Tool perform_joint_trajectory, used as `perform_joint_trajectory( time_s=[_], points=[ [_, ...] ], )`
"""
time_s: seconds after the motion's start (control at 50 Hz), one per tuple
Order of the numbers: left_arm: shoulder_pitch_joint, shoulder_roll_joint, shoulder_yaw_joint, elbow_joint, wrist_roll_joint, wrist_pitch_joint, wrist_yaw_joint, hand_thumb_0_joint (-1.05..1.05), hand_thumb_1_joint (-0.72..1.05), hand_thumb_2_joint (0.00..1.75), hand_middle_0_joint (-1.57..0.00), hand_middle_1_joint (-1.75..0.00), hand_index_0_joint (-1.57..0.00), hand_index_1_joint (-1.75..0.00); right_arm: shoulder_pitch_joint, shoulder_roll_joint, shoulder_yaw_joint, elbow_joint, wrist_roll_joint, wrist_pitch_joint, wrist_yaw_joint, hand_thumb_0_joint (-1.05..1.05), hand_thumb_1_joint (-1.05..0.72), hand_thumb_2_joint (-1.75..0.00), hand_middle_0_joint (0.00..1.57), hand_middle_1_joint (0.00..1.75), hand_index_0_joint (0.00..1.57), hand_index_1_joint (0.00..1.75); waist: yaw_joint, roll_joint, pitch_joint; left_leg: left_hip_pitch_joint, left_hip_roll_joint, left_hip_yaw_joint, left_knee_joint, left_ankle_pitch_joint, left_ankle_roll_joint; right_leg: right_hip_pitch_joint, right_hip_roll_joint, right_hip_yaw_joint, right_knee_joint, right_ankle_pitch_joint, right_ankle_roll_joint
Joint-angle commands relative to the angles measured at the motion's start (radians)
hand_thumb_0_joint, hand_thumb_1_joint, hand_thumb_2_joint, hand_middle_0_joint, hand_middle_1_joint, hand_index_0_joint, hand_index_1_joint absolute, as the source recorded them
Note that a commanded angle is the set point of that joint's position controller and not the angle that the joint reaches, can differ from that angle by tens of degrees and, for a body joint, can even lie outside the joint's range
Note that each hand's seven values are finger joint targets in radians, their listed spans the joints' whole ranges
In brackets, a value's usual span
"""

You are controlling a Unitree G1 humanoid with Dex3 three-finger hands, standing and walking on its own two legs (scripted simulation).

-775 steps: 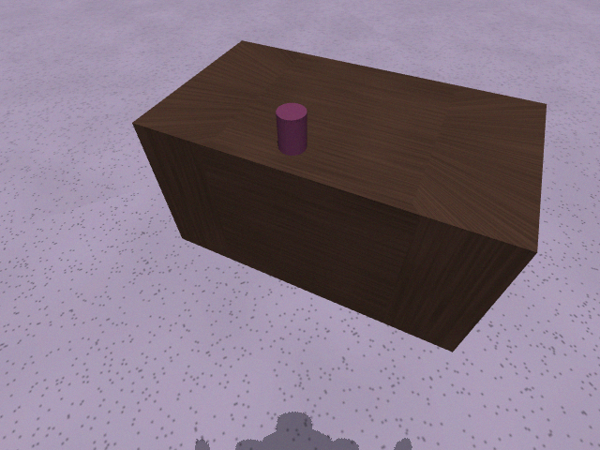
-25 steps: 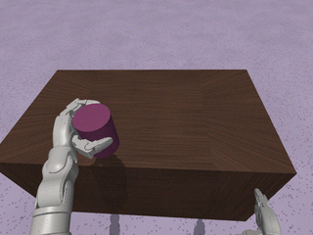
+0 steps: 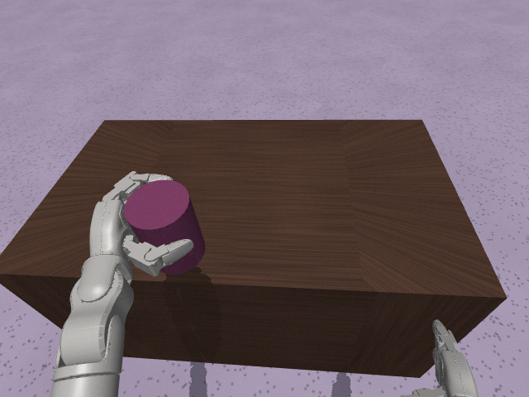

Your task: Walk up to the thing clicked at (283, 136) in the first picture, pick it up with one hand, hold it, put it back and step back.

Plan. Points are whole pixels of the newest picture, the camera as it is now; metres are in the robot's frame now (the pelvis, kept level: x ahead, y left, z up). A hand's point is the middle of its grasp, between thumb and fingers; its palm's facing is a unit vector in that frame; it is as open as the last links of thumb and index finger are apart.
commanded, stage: hold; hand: left
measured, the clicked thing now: (169, 229) +0.31 +0.16 +0.12
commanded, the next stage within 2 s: crouch in 1.74 s
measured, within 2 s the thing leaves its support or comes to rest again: neither
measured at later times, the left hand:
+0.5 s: hand (158, 211) +0.33 +0.17 +0.15, palm faces +0.12 -0.99 -0.01, open 11.4 cm
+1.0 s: hand (160, 215) +0.32 +0.17 +0.14, palm faces +0.12 -0.99 -0.01, open 11.4 cm
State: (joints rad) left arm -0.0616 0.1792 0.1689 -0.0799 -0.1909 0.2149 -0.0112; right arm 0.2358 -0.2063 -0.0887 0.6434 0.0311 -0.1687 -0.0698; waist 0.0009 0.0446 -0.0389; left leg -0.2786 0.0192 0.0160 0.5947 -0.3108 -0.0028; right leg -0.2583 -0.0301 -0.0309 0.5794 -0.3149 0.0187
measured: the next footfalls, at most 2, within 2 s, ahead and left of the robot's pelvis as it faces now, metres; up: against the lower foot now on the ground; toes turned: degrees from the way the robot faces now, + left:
none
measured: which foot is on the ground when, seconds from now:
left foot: down 0.00-1.00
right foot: down 0.00-1.00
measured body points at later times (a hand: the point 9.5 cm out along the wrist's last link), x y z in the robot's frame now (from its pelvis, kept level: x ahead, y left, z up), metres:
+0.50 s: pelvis +0.00 +0.00 +0.00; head -0.01 -0.01 +0.45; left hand +0.31 +0.22 +0.15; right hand +0.16 -0.26 -0.07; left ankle +0.00 +0.12 -0.73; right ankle +0.00 -0.13 -0.73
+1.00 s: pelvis +0.00 +0.00 +0.01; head -0.01 -0.02 +0.45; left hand +0.31 +0.22 +0.14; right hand +0.16 -0.26 -0.08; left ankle +0.00 +0.12 -0.73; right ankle +0.00 -0.13 -0.73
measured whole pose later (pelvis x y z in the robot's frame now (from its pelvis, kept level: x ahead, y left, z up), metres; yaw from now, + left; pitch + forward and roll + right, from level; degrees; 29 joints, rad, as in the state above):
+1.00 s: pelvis +0.00 +0.00 +0.01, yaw +0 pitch -1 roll +0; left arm -0.10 0.19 0.18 -0.01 -0.19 0.19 -0.02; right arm 0.21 -0.21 -0.10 0.68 0.03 -0.17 -0.07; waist -0.01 0.04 -0.03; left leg -0.24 0.02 0.01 0.53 -0.28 -0.01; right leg -0.22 -0.03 -0.03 0.52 -0.29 0.01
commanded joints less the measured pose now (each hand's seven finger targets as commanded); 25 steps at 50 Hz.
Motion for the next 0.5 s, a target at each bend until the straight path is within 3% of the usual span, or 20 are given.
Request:
perform_joint_trajectory(
  time_s=[0.0, 0.02, 0.08, 0.12, 0.14, 0.16, 0.18, 0.2, 0.22, 0.24, 0.28, 0.3, 0.32, 0.34, 0.38, 0.42, 0.48],
  points=[
    [-0.337, 0.145, 0.073, -0.244, -0.015, -0.088, -0.002, 0.00, -0.01, 1.22, -1.26, -1.42, -1.27, -1.42, -0.133, -0.118, -0.038, -0.141, -0.001, -0.063, -0.012, 0.00, 0.50, -0.06, 0.05, 0.05, 0.05, 0.05, 0.002, -0.056, -0.186, 0.097, -0.022, -0.002, -0.080, 0.217, 0.022, 0.014, 0.018, -0.013, -0.103, 0.230, -0.008],
    [-0.348, 0.148, 0.072, -0.239, -0.014, -0.089, -0.003, 0.00, -0.02, 1.22, -1.26, -1.42, -1.28, -1.43, -0.137, -0.148, -0.063, -0.150, -0.001, -0.065, -0.014, 0.00, 0.49, -0.07, 0.05, 0.05, 0.05, 0.05, -0.012, -0.060, -0.178, 0.104, -0.020, -0.001, -0.085, 0.201, 0.022, 0.007, 0.019, -0.012, -0.105, 0.218, -0.007],
    [-0.370, 0.150, 0.067, -0.233, -0.009, -0.094, -0.007, 0.00, 0.00, 1.22, -1.26, -1.42, -1.28, -1.43, -0.118, -0.115, -0.039, -0.123, 0.000, -0.061, -0.011, 0.00, 0.50, -0.06, 0.05, 0.05, 0.05, 0.05, -0.009, -0.038, -0.195, 0.114, -0.022, 0.000, -0.089, 0.214, 0.021, 0.008, 0.018, -0.010, -0.104, 0.230, -0.011],
    [-0.373, 0.134, 0.059, -0.213, -0.014, -0.095, -0.007, 0.00, -0.01, 1.22, -1.25, -1.42, -1.27, -1.43, -0.126, -0.134, -0.052, -0.127, -0.002, -0.063, -0.014, 0.00, 0.50, -0.06, 0.05, 0.05, 0.05, 0.05, -0.015, -0.052, -0.187, 0.111, -0.019, -0.004, -0.090, 0.219, 0.020, 0.009, 0.021, -0.014, -0.106, 0.233, -0.010],
    [-0.361, 0.143, 0.069, -0.191, -0.015, -0.095, -0.008, 0.00, -0.02, 1.23, -1.26, -1.43, -1.28, -1.43, -0.127, -0.150, -0.062, -0.135, 0.000, -0.064, -0.014, 0.00, 0.50, -0.06, 0.05, 0.05, 0.05, 0.05, -0.013, -0.064, -0.183, 0.112, -0.020, -0.003, -0.092, 0.220, 0.021, 0.014, 0.020, -0.015, -0.109, 0.236, -0.009],
    [-0.378, 0.159, 0.082, -0.199, -0.014, -0.100, -0.009, 0.00, -0.02, 1.22, -1.25, -1.42, -1.27, -1.43, -0.115, -0.125, -0.047, -0.126, 0.001, -0.061, -0.011, 0.00, 0.50, -0.06, 0.05, 0.05, 0.05, 0.05, -0.011, -0.051, -0.214, 0.124, -0.021, -0.002, -0.085, 0.241, 0.023, 0.030, 0.017, -0.011, -0.106, 0.259, -0.009],
    [-0.399, 0.145, 0.061, -0.219, -0.011, -0.107, -0.009, 0.00, 0.01, 1.22, -1.25, -1.42, -1.27, -1.42, -0.135, -0.130, -0.050, -0.136, 0.000, -0.066, -0.012, 0.00, 0.50, -0.06, 0.05, 0.05, 0.05, 0.05, -0.013, -0.035, -0.206, 0.126, -0.021, -0.001, -0.090, 0.242, 0.020, 0.019, 0.018, -0.011, -0.104, 0.258, -0.010],
    [-0.398, 0.163, 0.077, -0.216, -0.013, -0.108, -0.010, 0.00, -0.03, 1.22, -1.26, -1.43, -1.28, -1.43, -0.119, -0.130, -0.054, -0.126, 0.001, -0.063, -0.013, 0.00, 0.50, -0.06, 0.05, 0.05, 0.05, 0.05, -0.009, -0.023, -0.230, 0.136, -0.022, 0.000, -0.084, 0.269, 0.019, 0.036, 0.017, -0.010, -0.102, 0.283, -0.011],
    [-0.405, 0.148, 0.054, -0.216, -0.007, -0.106, -0.008, 0.00, -0.01, 1.22, -1.26, -1.42, -1.28, -1.43, -0.122, -0.142, -0.058, -0.140, 0.000, -0.065, -0.015, 0.00, 0.50, -0.06, 0.05, 0.05, 0.05, 0.05, -0.020, -0.028, -0.220, 0.144, -0.017, -0.004, -0.092, 0.271, 0.017, 0.025, 0.022, -0.015, -0.100, 0.282, -0.012],
    [-0.402, 0.142, 0.054, -0.231, -0.009, -0.108, -0.008, 0.00, -0.02, 1.22, -1.26, -1.42, -1.28, -1.42, -0.118, -0.124, -0.045, -0.135, 0.001, -0.065, -0.010, 0.00, 0.50, -0.06, 0.05, 0.05, 0.05, 0.05, -0.008, -0.027, -0.215, 0.135, -0.015, -0.008, -0.096, 0.264, 0.015, 0.034, 0.025, -0.020, -0.100, 0.269, -0.015],
    [-0.385, 0.160, 0.076, -0.209, -0.012, -0.109, -0.005, 0.00, -0.04, 1.21, -1.25, -1.41, -1.27, -1.42, -0.131, -0.139, -0.058, -0.139, 0.001, -0.066, -0.012, 0.00, 0.50, -0.06, 0.05, 0.05, 0.05, 0.05, -0.002, -0.015, -0.216, 0.130, -0.012, -0.012, -0.104, 0.279, 0.009, 0.046, 0.028, -0.023, -0.099, 0.273, -0.018],
    [-0.401, 0.159, 0.063, -0.193, -0.006, -0.106, -0.004, 0.00, -0.05, 1.20, -1.24, -1.41, -1.27, -1.41, -0.131, -0.155, -0.069, -0.134, 0.000, -0.064, -0.013, 0.00, 0.50, -0.06, 0.05, 0.05, 0.05, 0.05, -0.011, -0.019, -0.210, 0.136, -0.013, -0.010, -0.103, 0.276, 0.011, 0.039, 0.028, -0.020, -0.107, 0.275, -0.018],
    [-0.395, 0.169, 0.081, -0.158, -0.008, -0.104, -0.004, 0.00, -0.02, 1.21, -1.24, -1.41, -1.26, -1.41, -0.129, -0.160, -0.074, -0.146, 0.000, -0.062, -0.015, 0.00, 0.50, -0.06, 0.05, 0.05, 0.05, 0.05, -0.018, -0.054, -0.190, 0.123, -0.014, -0.008, -0.103, 0.266, 0.016, 0.039, 0.026, -0.018, -0.113, 0.272, -0.013],
    [-0.411, 0.167, 0.084, -0.190, -0.010, -0.107, -0.004, 0.00, -0.02, 1.21, -1.24, -1.41, -1.26, -1.41, -0.127, -0.147, -0.062, -0.131, -0.001, -0.061, -0.010, 0.00, 0.50, -0.06, 0.05, 0.05, 0.05, 0.05, -0.003, -0.035, -0.189, 0.118, -0.015, -0.008, -0.108, 0.254, 0.015, 0.045, 0.025, -0.018, -0.116, 0.262, -0.014],
    [-0.436, 0.169, 0.079, -0.200, -0.009, -0.110, -0.004, 0.00, -0.03, 1.21, -1.25, -1.41, -1.27, -1.42, -0.142, -0.134, -0.054, -0.147, 0.002, -0.061, -0.009, 0.00, 0.50, -0.06, 0.05, 0.05, 0.05, 0.05, -0.008, -0.025, -0.190, 0.129, -0.017, -0.006, -0.116, 0.225, 0.016, 0.036, 0.024, -0.016, -0.124, 0.234, -0.015],
    [-0.406, 0.184, 0.098, -0.190, -0.015, -0.109, -0.004, 0.00, -0.01, 1.22, -1.25, -1.42, -1.27, -1.42, -0.132, -0.145, -0.069, -0.131, 0.003, -0.060, -0.010, 0.00, 0.51, -0.06, 0.05, 0.05, 0.05, 0.05, -0.005, -0.025, -0.179, 0.120, -0.018, -0.005, -0.119, 0.217, 0.016, 0.037, 0.026, -0.019, -0.130, 0.223, -0.017],
    [-0.363, 0.148, 0.069, -0.183, -0.018, -0.106, -0.015, 0.00, -0.03, 1.22, -1.26, -1.42, -1.28, -1.43, -0.116, -0.125, -0.053, -0.123, 0.001, -0.061, -0.003, 0.00, 0.50, -0.06, 0.05, 0.05, 0.05, 0.05, -0.002, -0.039, -0.210, 0.135, -0.019, -0.004, -0.109, 0.263, 0.019, 0.062, 0.023, -0.018, -0.123, 0.274, -0.013]
  ],
)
